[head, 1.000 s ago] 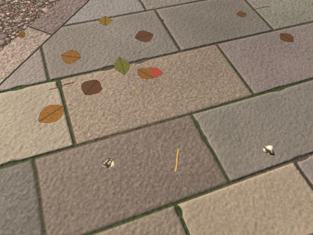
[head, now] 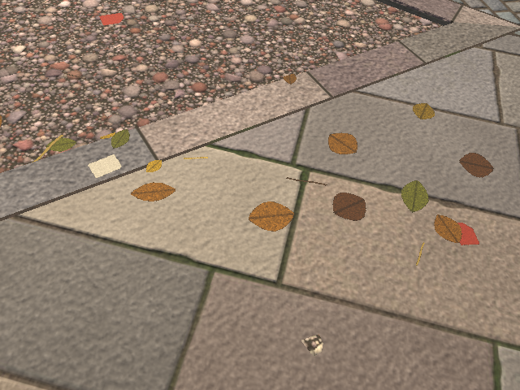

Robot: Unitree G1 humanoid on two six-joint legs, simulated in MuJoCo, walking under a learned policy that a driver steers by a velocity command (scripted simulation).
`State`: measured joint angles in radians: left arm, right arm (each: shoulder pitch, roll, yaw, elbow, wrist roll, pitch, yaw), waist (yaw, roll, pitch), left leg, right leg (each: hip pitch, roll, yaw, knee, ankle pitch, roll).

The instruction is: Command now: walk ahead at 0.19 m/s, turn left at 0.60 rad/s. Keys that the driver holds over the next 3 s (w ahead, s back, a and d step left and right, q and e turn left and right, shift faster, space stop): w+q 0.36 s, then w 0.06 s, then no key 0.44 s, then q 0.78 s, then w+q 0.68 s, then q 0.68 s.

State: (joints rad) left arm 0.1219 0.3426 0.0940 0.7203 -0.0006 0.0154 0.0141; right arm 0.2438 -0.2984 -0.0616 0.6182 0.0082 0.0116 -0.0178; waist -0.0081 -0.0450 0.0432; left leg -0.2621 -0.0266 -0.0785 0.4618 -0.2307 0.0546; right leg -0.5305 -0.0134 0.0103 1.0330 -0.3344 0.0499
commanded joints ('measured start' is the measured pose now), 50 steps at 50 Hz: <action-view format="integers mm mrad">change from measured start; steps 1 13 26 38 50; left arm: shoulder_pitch -94 77 136 217 160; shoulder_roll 75 81 80 78 35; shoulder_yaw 18 26 -2 -39 -36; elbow -92 -53 17 50 26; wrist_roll -10 -21 -4 -28 24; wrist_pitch -42 -125 -102 -55 7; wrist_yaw -13 -34 -6 -20 29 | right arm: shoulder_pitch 15 5 -111 -18 -204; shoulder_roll -162 -112 -5 -76 -106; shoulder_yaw -43 -28 7 -8 -24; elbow -56 -40 -73 -15 42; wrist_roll -1 12 -9 -10 2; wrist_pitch -27 -29 -71 -46 -13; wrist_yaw -10 1 28 34 7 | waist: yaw -27 74 42 -30 61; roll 203 146 -58 140 155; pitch -61 -76 8 -295 -74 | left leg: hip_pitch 192 -138 -379 372 -184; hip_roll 214 80 65 329 167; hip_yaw -338 -375 49 -281 -198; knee -246 -11 355 -33 -150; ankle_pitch -233 -294 112 658 -127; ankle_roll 171 95 -94 245 115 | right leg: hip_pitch -151 480 431 -29 366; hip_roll -4 -10 -167 -55 -6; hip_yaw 42 67 -1 64 -14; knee -138 -619 -820 158 -462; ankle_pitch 76 140 713 -300 102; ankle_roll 0 -68 -213 -1 -45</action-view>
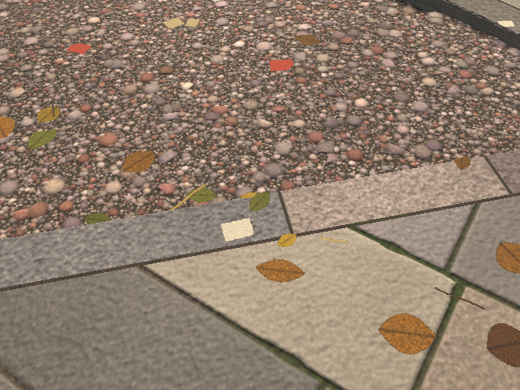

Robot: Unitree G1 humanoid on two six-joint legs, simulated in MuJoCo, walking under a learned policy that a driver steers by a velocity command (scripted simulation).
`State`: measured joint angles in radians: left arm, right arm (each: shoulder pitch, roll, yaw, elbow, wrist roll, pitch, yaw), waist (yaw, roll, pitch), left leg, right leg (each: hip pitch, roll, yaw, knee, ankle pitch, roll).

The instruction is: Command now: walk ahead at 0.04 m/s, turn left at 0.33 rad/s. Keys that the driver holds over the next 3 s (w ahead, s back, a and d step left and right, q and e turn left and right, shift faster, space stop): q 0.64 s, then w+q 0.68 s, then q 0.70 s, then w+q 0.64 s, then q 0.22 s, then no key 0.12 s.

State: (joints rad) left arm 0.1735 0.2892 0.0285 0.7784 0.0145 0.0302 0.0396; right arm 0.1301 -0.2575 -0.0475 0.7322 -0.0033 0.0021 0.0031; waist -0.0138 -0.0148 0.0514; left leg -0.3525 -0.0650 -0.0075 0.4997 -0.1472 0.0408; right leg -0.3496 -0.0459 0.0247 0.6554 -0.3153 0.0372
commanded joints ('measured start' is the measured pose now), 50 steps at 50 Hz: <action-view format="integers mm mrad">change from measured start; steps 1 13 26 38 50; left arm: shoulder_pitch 125 -15 -70 -91 118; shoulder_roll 112 174 138 110 115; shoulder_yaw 35 73 81 72 71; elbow -42 -84 -96 -140 -97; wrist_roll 16 -10 -5 -34 -5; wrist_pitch -14 -10 -26 -73 -125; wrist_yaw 4 17 14 -30 -7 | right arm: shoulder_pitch -69 -44 2 28 -5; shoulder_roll -124 -79 -192 -219 -119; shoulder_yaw -33 -43 -66 -69 -50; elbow -65 -112 -131 -136 -164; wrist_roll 14 34 19 22 25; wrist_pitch -1 45 -1 11 -27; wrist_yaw -17 2 -25 -26 4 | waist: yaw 74 69 25 -9 66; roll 82 -169 126 185 -102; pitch -73 -111 -136 -82 23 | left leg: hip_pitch -128 -128 247 93 -503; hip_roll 168 76 268 203 102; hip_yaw -258 36 -306 -507 -104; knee -128 312 -151 -218 648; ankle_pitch -229 -255 382 -403 -52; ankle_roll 86 -120 202 200 -68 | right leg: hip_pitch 221 294 -260 -30 328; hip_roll -26 -254 3 79 -206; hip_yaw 22 -5 44 37 162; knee -166 -287 504 -18 -514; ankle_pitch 107 537 -94 -82 -13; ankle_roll -61 -227 41 5 -176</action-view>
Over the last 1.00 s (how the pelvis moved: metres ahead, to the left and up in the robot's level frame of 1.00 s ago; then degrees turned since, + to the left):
0.29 0.05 -0.01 20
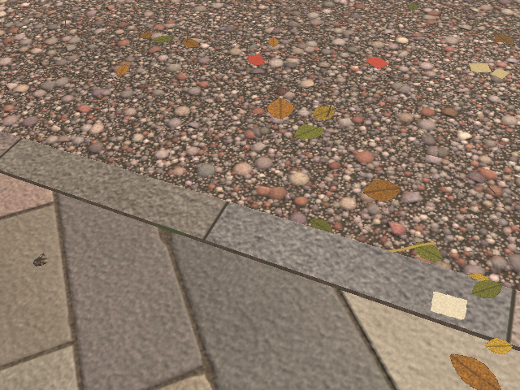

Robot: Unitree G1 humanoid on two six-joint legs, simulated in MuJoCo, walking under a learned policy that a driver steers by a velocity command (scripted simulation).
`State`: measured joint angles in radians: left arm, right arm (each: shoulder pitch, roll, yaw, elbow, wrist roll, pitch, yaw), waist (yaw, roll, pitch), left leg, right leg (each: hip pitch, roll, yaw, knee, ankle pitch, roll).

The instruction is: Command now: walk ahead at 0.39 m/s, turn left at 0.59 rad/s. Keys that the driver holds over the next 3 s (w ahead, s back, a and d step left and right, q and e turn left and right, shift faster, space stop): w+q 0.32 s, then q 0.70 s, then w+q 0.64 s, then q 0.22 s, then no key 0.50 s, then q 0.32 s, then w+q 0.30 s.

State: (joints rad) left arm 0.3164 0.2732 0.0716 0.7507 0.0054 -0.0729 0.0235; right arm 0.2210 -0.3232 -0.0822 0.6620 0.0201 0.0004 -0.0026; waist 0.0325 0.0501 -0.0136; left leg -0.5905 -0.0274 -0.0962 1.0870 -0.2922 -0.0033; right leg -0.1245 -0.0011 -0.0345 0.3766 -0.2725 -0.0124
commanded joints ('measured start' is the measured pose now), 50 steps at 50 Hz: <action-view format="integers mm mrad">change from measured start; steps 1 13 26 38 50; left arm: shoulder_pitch -8 45 -53 -198 -202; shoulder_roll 133 251 132 146 136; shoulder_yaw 28 61 1 10 16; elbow -65 -3 -117 -176 -173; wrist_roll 6 -40 20 10 22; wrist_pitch -22 11 5 -9 63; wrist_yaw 7 -7 4 -20 17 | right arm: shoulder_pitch -109 -178 -42 -38 6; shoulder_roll -44 -60 -142 -119 -68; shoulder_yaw -11 -13 -32 -22 -18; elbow -101 -150 -59 -27 -54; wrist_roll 3 3 -15 6 2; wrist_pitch -26 -32 -51 17 66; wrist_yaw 12 69 2 -36 -39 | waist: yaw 29 -14 10 -5 -24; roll -165 -177 -1 83 -212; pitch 90 59 -59 -71 -83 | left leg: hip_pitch -269 115 335 438 72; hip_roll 72 6 159 90 39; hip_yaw -6 203 -137 -346 47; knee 37 -453 -772 -519 -16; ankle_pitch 120 79 791 444 -149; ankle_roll -32 85 280 140 -109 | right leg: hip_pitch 105 175 -449 -226 -12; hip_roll -248 -290 -77 19 -263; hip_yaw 181 -128 74 118 164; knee -239 -34 687 39 -80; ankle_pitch -12 764 26 268 376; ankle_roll -132 -94 95 22 -234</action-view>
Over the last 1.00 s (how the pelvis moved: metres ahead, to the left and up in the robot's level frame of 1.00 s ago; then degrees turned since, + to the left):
0.08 0.03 0.01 34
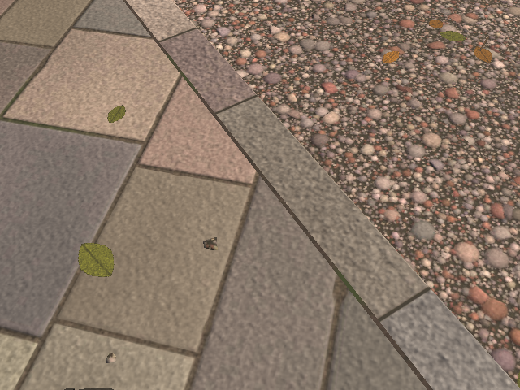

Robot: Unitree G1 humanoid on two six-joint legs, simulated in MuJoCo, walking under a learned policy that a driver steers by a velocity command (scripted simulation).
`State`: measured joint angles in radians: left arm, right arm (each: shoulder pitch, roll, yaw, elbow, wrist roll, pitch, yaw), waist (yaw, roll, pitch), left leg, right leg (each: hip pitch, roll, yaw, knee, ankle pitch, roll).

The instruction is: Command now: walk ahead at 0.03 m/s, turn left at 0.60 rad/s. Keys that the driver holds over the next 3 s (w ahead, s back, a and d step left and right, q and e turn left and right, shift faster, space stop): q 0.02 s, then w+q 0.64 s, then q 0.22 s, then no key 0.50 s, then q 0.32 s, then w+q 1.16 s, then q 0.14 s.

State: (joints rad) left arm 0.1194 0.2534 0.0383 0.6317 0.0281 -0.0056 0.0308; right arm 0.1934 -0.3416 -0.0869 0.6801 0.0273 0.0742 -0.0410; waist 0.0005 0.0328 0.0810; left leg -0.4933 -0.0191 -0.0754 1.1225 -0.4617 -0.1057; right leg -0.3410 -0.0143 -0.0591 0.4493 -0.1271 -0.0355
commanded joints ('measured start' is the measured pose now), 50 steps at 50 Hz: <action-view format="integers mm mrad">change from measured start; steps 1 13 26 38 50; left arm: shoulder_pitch -6 -119 -276 108 -47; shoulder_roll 166 101 93 138 193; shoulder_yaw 54 47 44 59 64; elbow -50 -90 -72 -28 85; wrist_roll -4 -51 -44 -16 -47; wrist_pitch -2 -36 -98 -89 -57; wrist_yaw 10 -39 -75 -48 -29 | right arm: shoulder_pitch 20 272 303 267 49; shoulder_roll -46 -226 -93 -127 -14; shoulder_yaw -10 -51 -6 -17 7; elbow -81 -11 48 4 -98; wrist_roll -8 -31 -7 15 -21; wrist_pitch -10 -87 -124 -102 -58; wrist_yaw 4 50 5 6 42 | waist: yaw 13 -93 -103 50 -11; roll -189 212 100 -209 -122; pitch -187 -30 25 -318 -152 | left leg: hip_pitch -9 494 440 -194 101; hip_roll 47 398 185 5 75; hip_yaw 30 -684 -217 -116 40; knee -96 -970 -931 254 -375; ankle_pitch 32 -336 324 -103 321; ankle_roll -1 470 296 61 77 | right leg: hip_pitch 212 -616 -351 594 178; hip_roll -264 12 19 -385 -251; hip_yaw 178 78 87 532 11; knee -154 611 148 -60 -191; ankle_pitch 221 -484 182 349 498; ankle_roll -216 41 95 -218 -188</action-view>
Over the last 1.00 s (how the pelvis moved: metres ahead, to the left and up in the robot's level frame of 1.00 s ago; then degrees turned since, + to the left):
0.37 0.12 -0.01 37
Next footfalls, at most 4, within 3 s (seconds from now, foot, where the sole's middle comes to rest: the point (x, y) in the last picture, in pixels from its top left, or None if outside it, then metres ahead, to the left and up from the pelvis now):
0.22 left None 0.02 0.14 -0.77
0.70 right None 0.42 0.02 -0.77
1.12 left None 0.36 0.27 -0.77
1.42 right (260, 368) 0.49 0.06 -0.77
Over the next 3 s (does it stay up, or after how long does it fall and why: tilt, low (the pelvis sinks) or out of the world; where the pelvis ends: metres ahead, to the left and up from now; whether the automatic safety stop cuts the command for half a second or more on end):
stays up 0.59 0.64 0.00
